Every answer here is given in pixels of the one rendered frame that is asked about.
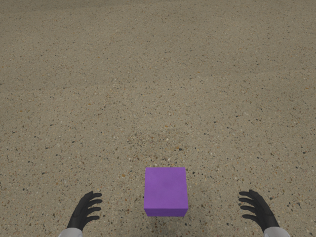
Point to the robot right hand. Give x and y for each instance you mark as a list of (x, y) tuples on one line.
[(264, 216)]

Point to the carton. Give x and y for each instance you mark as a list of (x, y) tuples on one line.
[(165, 191)]

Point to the right robot forearm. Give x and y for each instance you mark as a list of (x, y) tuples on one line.
[(275, 232)]

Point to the robot left hand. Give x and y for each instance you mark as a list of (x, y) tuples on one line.
[(79, 217)]

